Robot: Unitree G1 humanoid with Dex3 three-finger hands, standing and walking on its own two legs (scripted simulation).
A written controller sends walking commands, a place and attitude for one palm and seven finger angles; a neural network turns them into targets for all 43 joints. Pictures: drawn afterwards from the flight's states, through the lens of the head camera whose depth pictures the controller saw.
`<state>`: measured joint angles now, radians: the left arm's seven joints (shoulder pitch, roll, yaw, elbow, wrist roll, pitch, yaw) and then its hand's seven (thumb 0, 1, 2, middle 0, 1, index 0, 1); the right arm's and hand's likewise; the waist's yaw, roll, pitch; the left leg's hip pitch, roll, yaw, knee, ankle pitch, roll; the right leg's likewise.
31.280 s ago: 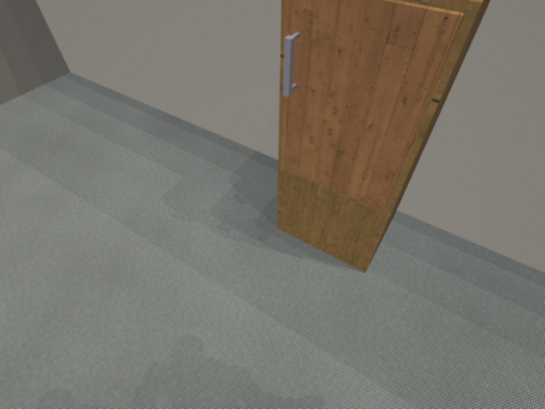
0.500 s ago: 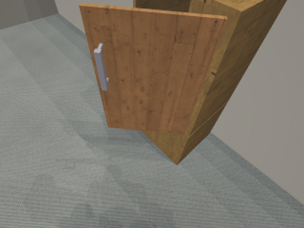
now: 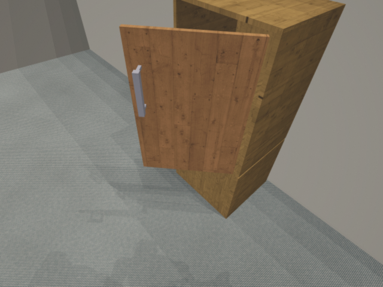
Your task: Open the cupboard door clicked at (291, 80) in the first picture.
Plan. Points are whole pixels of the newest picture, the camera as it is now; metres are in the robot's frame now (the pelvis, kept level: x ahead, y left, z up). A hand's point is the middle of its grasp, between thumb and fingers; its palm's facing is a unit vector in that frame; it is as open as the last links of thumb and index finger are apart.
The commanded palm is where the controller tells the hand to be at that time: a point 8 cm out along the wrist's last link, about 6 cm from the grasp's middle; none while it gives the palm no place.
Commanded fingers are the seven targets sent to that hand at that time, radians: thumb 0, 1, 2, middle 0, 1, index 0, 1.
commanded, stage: come to a stop and stand still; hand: left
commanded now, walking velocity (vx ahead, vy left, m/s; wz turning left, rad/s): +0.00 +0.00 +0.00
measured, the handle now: (140, 91) +0.65 +0.21 +0.07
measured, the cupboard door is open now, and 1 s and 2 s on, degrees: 43 43 43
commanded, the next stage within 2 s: look again from close up in 1.38 s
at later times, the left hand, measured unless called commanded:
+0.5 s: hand out of the picture -0.04 +0.24 -0.17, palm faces -0.01 -0.97 -0.25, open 7.3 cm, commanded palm none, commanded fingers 0.00 0.90 0.90 -0.20 -0.30 -0.20 -0.30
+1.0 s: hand out of the picture -0.06 +0.29 -0.18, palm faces +0.01 -0.97 -0.24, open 7.3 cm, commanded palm none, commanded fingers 0.00 0.90 0.90 -0.20 -0.30 -0.20 -0.30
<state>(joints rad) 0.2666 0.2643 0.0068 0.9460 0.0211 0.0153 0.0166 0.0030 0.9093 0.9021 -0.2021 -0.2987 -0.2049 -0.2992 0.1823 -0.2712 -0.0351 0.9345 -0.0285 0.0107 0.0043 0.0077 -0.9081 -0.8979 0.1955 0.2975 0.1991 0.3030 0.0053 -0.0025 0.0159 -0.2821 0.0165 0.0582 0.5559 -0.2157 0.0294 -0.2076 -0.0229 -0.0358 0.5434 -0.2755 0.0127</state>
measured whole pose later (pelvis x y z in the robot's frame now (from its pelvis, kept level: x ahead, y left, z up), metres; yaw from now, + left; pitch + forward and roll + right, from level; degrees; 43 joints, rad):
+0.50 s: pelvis -0.05 +0.03 +0.00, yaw +0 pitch -4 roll -1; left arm 0.31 0.26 0.01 1.06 0.03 0.02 0.01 0.00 0.91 0.90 -0.20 -0.30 -0.20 -0.30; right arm 0.26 -0.26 -0.03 1.08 -0.02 0.02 0.01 0.01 -0.91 -0.90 0.20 0.30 0.20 0.30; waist -0.01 0.00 0.03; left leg -0.32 -0.02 0.07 0.47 -0.17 0.06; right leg -0.25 -0.04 -0.01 0.48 -0.25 0.02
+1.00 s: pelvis -0.12 +0.07 +0.00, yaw -3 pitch -4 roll -1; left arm 0.26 0.26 0.07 1.03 0.03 0.05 0.02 0.00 0.91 0.90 -0.20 -0.30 -0.20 -0.30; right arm 0.29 -0.21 -0.04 1.05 -0.03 0.02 -0.02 0.01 -0.91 -0.90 0.20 0.30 0.20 0.30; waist 0.00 -0.04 0.00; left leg -0.27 -0.04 0.08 0.53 -0.20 0.09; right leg -0.41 -0.02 0.03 0.94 -0.34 0.02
